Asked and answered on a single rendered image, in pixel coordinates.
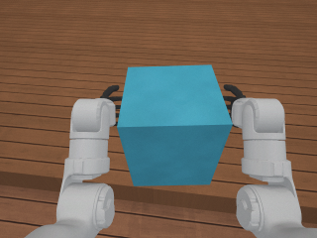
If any left robot upper arm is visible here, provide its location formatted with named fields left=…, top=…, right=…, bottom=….
left=25, top=182, right=115, bottom=238

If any right robot upper arm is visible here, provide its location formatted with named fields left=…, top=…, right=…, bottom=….
left=236, top=184, right=317, bottom=238

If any right robot hand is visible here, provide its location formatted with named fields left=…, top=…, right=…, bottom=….
left=223, top=84, right=246, bottom=128

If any carton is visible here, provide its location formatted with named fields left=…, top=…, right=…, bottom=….
left=117, top=64, right=233, bottom=186

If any left robot hand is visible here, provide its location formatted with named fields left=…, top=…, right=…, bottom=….
left=100, top=85, right=123, bottom=126

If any right robot forearm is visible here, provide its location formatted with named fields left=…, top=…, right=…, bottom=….
left=231, top=97, right=302, bottom=221

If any left robot forearm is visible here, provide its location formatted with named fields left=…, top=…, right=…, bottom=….
left=56, top=98, right=116, bottom=219

